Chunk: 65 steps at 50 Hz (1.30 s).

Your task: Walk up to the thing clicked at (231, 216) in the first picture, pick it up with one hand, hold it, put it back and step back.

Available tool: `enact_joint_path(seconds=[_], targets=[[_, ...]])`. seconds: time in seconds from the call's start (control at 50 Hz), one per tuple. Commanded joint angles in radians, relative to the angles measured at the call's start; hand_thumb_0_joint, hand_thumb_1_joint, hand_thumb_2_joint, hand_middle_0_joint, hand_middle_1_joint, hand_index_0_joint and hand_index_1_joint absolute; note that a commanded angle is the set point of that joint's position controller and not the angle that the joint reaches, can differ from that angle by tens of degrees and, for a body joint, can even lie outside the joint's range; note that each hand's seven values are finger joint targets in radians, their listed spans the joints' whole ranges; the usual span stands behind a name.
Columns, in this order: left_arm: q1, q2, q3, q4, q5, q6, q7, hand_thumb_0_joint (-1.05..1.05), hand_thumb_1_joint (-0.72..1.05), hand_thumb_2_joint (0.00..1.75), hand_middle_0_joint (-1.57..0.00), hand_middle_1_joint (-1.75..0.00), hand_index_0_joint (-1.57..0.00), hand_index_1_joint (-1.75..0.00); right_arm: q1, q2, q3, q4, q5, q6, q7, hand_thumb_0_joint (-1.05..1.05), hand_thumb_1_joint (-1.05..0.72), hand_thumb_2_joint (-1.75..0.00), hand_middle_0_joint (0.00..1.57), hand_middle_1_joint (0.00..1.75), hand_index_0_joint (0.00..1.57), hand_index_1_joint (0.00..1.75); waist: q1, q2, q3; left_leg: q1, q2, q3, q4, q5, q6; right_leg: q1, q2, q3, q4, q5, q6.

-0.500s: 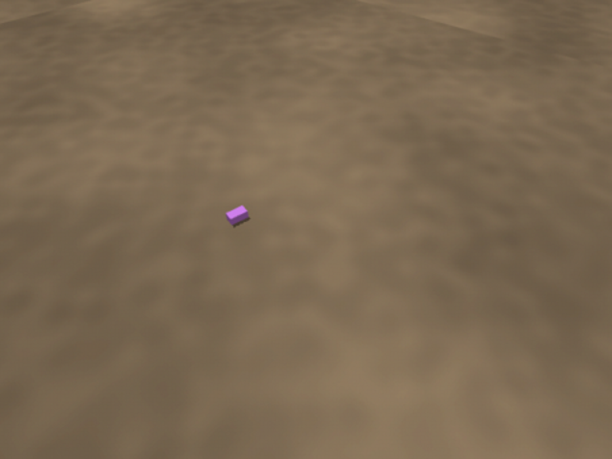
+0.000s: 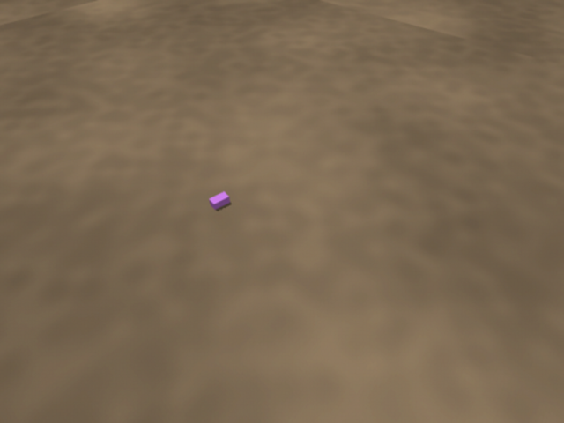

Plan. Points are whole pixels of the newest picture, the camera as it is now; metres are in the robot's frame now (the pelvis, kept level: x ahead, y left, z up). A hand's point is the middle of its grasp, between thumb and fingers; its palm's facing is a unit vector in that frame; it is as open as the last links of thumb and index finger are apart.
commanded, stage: stand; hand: left
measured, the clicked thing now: (219, 200) +1.28 +0.32 -0.76
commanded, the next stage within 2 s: walk up in 0.62 s
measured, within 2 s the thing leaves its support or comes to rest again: neither
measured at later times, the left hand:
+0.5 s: hand out of the picture +0.08 +0.25 -0.16, palm faces -0.02 -0.94 -0.34, open 7.4 cm
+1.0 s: hand out of the picture +0.08 +0.35 -0.19, palm faces +0.21 -0.92 -0.34, open 7.4 cm
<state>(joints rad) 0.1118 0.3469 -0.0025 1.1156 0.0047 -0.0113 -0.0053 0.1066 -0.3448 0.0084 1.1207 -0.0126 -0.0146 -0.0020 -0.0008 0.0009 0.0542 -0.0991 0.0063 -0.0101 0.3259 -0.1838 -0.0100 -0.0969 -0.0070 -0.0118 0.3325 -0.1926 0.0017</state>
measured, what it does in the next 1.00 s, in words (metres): steps on the spot: left foot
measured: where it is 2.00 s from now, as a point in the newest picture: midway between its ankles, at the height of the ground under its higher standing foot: (279, 335)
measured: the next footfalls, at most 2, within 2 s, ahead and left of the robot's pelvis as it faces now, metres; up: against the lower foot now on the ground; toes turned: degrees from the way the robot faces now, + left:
left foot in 0.92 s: +0.15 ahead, +0.19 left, +0.00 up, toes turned +18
right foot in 1.36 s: +0.43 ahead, -0.08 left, +0.00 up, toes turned +16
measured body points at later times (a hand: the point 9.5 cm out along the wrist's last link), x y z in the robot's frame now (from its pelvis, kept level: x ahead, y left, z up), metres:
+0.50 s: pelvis +0.00 +0.00 +0.00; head +0.01 +0.00 +0.45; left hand +0.08 +0.30 -0.13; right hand +0.08 -0.30 -0.13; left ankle +0.00 +0.13 -0.75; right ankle -0.01 -0.12 -0.75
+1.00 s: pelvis +0.08 +0.05 -0.03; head +0.07 +0.09 +0.41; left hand +0.07 +0.40 -0.17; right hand +0.22 -0.29 -0.10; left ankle +0.11 +0.18 -0.75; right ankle +0.03 -0.10 -0.70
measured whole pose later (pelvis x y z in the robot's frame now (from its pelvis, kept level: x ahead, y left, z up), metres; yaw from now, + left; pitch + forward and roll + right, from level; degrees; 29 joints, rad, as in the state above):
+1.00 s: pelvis +0.08 +0.05 -0.03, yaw +13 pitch -3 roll +1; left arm 0.23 0.49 0.12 0.94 0.06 0.04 -0.09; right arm 0.31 -0.45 -0.12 0.91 -0.02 -0.08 0.04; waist 0.01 -0.12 0.05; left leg -0.36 0.02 0.08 0.69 -0.28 0.02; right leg -0.28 -0.08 -0.02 1.05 -0.51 -0.04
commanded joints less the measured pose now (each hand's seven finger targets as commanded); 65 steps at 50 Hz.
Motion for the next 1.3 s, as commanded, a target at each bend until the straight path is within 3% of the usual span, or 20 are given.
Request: enact_joint_path(seconds=[0.0, 0.58, 0.6, 0.62, 0.64, 0.66, 0.68, 0.7, 0.74, 0.8, 0.86, 0.88, 0.9, 0.92, 0.94, 0.98, 1.02, 1.04, 1.2, 1.28], targets=[[-0.042, 0.206, 0.037, -0.056, 0.002, -0.022, 0.014, 0.00, 0.90, 0.90, -0.20, -0.30, -0.20, -0.30, -0.035, -0.212, -0.041, -0.060, 0.005, -0.017, -0.009, 0.00, -0.90, -0.90, 0.20, 0.30, 0.20, 0.30, 0.003, 0.005, -0.064, -0.011, 0.118, -0.089, -0.046, 0.121, 0.036, 0.007, -0.125, 0.104, -0.061, 0.126, -0.031], [-0.034, 0.215, 0.041, -0.056, 0.003, -0.023, 0.016, 0.00, 0.90, 0.90, -0.20, -0.30, -0.20, -0.30, -0.030, -0.214, -0.042, -0.062, 0.004, -0.017, -0.011, 0.00, -0.90, -0.90, 0.20, 0.30, 0.20, 0.30, 0.004, -0.001, -0.072, 0.006, 0.118, -0.088, -0.046, 0.173, 0.035, 0.016, -0.125, 0.101, -0.061, 0.180, -0.030], [-0.007, 0.343, 0.138, -0.129, 0.028, -0.032, -0.023, 0.00, 0.90, 0.90, -0.20, -0.30, -0.20, -0.30, 0.039, -0.317, -0.117, -0.132, 0.006, -0.030, 0.014, 0.00, -0.90, -0.90, 0.20, 0.30, 0.20, 0.30, 0.036, -0.069, -0.130, -0.167, 0.069, -0.158, 0.043, -0.311, 0.103, 0.137, -0.078, 0.016, 0.048, -0.360, -0.050], [0.019, 0.332, 0.148, -0.127, 0.045, -0.027, -0.034, 0.00, 0.90, 0.90, -0.20, -0.30, -0.20, -0.30, -0.013, -0.309, -0.120, -0.153, -0.006, -0.030, 0.026, 0.00, -0.90, -0.90, 0.20, 0.30, 0.20, 0.30, 0.069, -0.043, -0.042, -0.388, 0.058, -0.146, 0.059, -0.399, 0.080, 0.187, -0.110, 0.055, 0.042, -0.497, -0.079], [0.087, 0.337, 0.161, -0.140, 0.048, -0.028, -0.041, 0.00, 0.90, 0.90, -0.20, -0.30, -0.20, -0.30, -0.113, -0.277, -0.114, -0.210, -0.011, -0.032, 0.033, 0.00, -0.90, -0.90, 0.20, 0.30, 0.20, 0.30, 0.131, -0.095, 0.020, -0.565, 0.006, -0.040, 0.167, -0.329, 0.045, 0.234, -0.195, 0.138, -0.064, -0.585, -0.126], [0.122, 0.363, 0.176, -0.149, 0.047, -0.027, -0.043, 0.00, 0.90, 0.90, -0.20, -0.30, -0.20, -0.30, -0.158, -0.229, -0.110, -0.259, -0.020, -0.034, 0.039, 0.00, -0.90, -0.90, 0.20, 0.30, 0.20, 0.30, 0.166, -0.268, 0.039, -0.665, -0.011, 0.052, 0.438, -0.239, 0.053, 0.229, -0.382, 0.320, -0.209, -0.629, -0.202], [0.084, 0.357, 0.178, -0.184, 0.049, -0.033, -0.048, 0.00, 0.90, 0.90, -0.20, -0.30, -0.20, -0.30, -0.141, -0.243, -0.120, -0.272, -0.032, -0.039, 0.040, 0.00, -0.90, -0.90, 0.20, 0.30, 0.20, 0.30, 0.154, -0.217, 0.064, -0.695, 0.069, 0.036, 0.530, -0.258, 0.029, 0.174, -0.481, 0.370, -0.248, -0.558, -0.263], [0.051, 0.326, 0.173, -0.207, 0.043, -0.034, -0.051, 0.00, 0.90, 0.90, -0.20, -0.30, -0.20, -0.30, -0.097, -0.269, -0.130, -0.262, -0.028, -0.045, 0.047, 0.00, -0.90, -0.90, 0.20, 0.30, 0.20, 0.30, 0.120, -0.113, 0.059, -0.647, 0.089, 0.005, 0.569, -0.237, 0.028, 0.118, -0.454, 0.333, -0.241, -0.508, -0.262], [-0.014, 0.324, 0.173, -0.245, 0.057, -0.042, -0.054, 0.00, 0.90, 0.90, -0.20, -0.30, -0.20, -0.30, 0.013, -0.279, -0.148, -0.258, -0.013, -0.046, 0.069, 0.00, -0.90, -0.90, 0.20, 0.30, 0.20, 0.30, 0.061, -0.123, 0.028, -0.560, 0.134, -0.022, 0.513, -0.223, 0.023, 0.109, -0.386, 0.190, -0.217, -0.485, -0.225], [-0.052, 0.343, 0.179, -0.294, 0.061, -0.038, -0.074, 0.00, 0.90, 0.90, -0.20, -0.30, -0.20, -0.30, 0.088, -0.266, -0.156, -0.254, -0.014, -0.050, 0.086, 0.00, -0.90, -0.90, 0.20, 0.30, 0.20, 0.30, 0.033, -0.180, 0.013, -0.336, 0.111, 0.050, 0.362, -0.168, 0.022, -0.038, -0.300, 0.006, -0.146, -0.409, -0.180], [-0.091, 0.298, 0.167, -0.322, 0.057, -0.018, -0.085, 0.00, 0.90, 0.90, -0.20, -0.30, -0.20, -0.30, 0.320, -0.269, -0.186, -0.185, -0.019, -0.060, 0.061, 0.00, -0.90, -0.90, 0.20, 0.30, 0.20, 0.30, -0.073, -0.012, -0.064, 0.089, 0.003, 0.172, 0.249, -0.011, 0.006, -0.293, -0.185, -0.162, 0.186, -0.412, -0.141], [-0.040, 0.236, 0.148, -0.330, 0.061, -0.007, -0.087, 0.00, 0.90, 0.90, -0.20, -0.30, -0.20, -0.30, 0.438, -0.327, -0.210, -0.156, -0.021, -0.064, 0.042, 0.00, -0.90, -0.90, 0.20, 0.30, 0.20, 0.30, -0.125, 0.169, -0.127, 0.319, 0.000, 0.100, 0.253, -0.120, 0.048, -0.466, -0.128, -0.195, 0.469, -0.387, -0.120], [-0.034, 0.161, 0.124, -0.351, 0.060, -0.007, -0.092, 0.00, 0.90, 0.90, -0.20, -0.30, -0.20, -0.30, 0.532, -0.438, -0.230, -0.163, -0.030, -0.064, 0.018, 0.00, -0.90, -0.90, 0.20, 0.30, 0.20, 0.30, -0.168, 0.391, -0.089, 0.310, 0.193, -0.307, 0.029, -0.533, 0.116, -0.659, -0.007, -0.167, 0.793, -0.466, -0.083], [-0.062, 0.223, 0.130, -0.381, 0.049, -0.007, -0.092, 0.00, 0.90, 0.90, -0.20, -0.30, -0.20, -0.30, 0.442, -0.491, -0.224, -0.229, -0.016, -0.070, 0.016, 0.00, -0.90, -0.90, 0.20, 0.30, 0.20, 0.30, -0.132, 0.278, -0.076, 0.119, 0.394, -0.826, -0.221, -0.813, 0.231, -0.676, -0.001, 0.021, 0.882, -0.398, -0.060], [-0.041, 0.302, 0.137, -0.372, 0.049, -0.006, -0.088, 0.00, 0.90, 0.90, -0.20, -0.30, -0.20, -0.30, 0.310, -0.492, -0.215, -0.271, 0.016, -0.074, 0.016, 0.00, -0.90, -0.90, 0.20, 0.30, 0.20, 0.30, -0.061, 0.147, 0.004, -0.001, 0.450, -0.848, -0.264, -0.809, 0.280, -0.644, -0.086, 0.115, 0.909, -0.323, -0.048], [0.057, 0.323, 0.146, -0.303, 0.029, -0.002, -0.090, 0.00, 0.90, 0.90, -0.20, -0.30, -0.20, -0.30, 0.203, -0.411, -0.179, -0.307, 0.006, -0.088, 0.007, 0.00, -0.90, -0.90, 0.20, 0.30, 0.20, 0.30, 0.019, 0.074, 0.030, -0.057, 0.351, -0.546, -0.140, -0.609, 0.248, -0.606, -0.153, 0.123, 0.865, -0.225, -0.024], [0.097, 0.332, 0.158, -0.266, 0.033, 0.004, -0.098, 0.00, 0.90, 0.90, -0.20, -0.30, -0.20, -0.30, 0.209, -0.381, -0.162, -0.309, 0.005, -0.098, 0.004, 0.00, -0.90, -0.90, 0.20, 0.30, 0.20, 0.30, 0.026, 0.100, 0.043, -0.205, 0.259, -0.360, -0.137, -0.517, 0.200, -0.476, -0.151, 0.090, 0.750, -0.157, -0.008], [0.103, 0.318, 0.158, -0.269, 0.035, 0.010, -0.107, 0.00, 0.90, 0.90, -0.20, -0.30, -0.20, -0.30, 0.210, -0.382, -0.161, -0.310, 0.002, -0.102, 0.005, 0.00, -0.90, -0.90, 0.20, 0.30, 0.20, 0.30, 0.029, 0.129, 0.045, -0.226, 0.246, -0.318, -0.147, -0.496, 0.201, -0.448, -0.140, 0.071, 0.705, -0.141, 0.003], [-0.045, 0.282, 0.160, -0.361, 0.039, 0.004, -0.130, 0.00, 0.90, 0.90, -0.20, -0.30, -0.20, -0.30, 0.286, -0.405, -0.172, -0.318, 0.000, -0.123, -0.002, 0.00, -0.90, -0.90, 0.20, 0.30, 0.20, 0.30, -0.026, 0.112, 0.052, -0.169, 0.215, -0.223, -0.085, -0.345, 0.196, -0.439, -0.124, 0.021, 0.430, -0.049, 0.010], [0.031, 0.272, 0.172, -0.351, 0.034, -0.010, -0.120, 0.00, 0.90, 0.90, -0.20, -0.30, -0.20, -0.30, 0.209, -0.409, -0.169, -0.337, -0.012, -0.113, -0.013, 0.00, -0.90, -0.90, 0.20, 0.30, 0.20, 0.30, 0.045, 0.139, 0.003, -0.234, 0.217, -0.167, 0.051, -0.144, 0.178, -0.204, -0.085, -0.042, 0.324, -0.083, -0.007]])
